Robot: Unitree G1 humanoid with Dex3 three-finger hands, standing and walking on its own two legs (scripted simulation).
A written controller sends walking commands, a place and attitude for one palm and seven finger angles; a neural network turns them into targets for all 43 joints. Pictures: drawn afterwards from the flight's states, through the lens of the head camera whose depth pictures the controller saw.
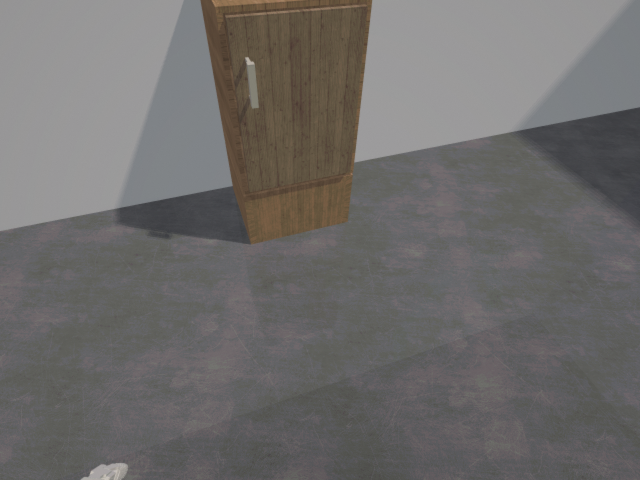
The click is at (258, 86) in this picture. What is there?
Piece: cupboard door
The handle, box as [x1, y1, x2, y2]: [245, 57, 258, 108]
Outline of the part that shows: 245,57 251,106 252,108 258,107 254,64 249,60 248,57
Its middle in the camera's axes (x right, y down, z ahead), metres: -0.21 -0.46 +1.13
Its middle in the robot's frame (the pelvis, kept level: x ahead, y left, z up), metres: +1.14 +0.26 -0.04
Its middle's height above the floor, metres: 0.73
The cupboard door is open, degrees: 0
